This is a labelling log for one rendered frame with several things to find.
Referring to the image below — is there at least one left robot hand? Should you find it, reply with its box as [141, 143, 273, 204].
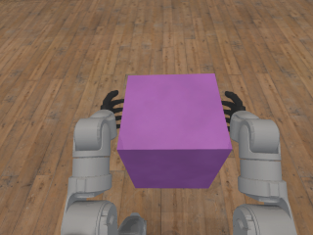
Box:
[100, 90, 124, 129]

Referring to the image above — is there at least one robot right forearm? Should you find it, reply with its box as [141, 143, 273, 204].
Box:
[229, 111, 297, 235]

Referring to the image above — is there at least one carton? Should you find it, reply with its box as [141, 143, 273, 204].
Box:
[116, 73, 233, 189]

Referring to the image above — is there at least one robot left forearm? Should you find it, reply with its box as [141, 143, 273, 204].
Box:
[61, 109, 117, 235]

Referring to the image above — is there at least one right robot upper arm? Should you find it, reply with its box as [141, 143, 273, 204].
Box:
[233, 204, 296, 235]

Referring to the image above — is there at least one left robot upper arm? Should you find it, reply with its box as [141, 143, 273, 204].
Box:
[62, 200, 118, 235]

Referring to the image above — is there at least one left robot thigh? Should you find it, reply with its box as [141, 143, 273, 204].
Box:
[117, 215, 147, 235]

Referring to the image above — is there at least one left robot shin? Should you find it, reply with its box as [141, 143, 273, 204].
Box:
[130, 212, 140, 216]

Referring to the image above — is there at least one right robot hand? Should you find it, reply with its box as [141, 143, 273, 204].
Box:
[221, 91, 246, 132]

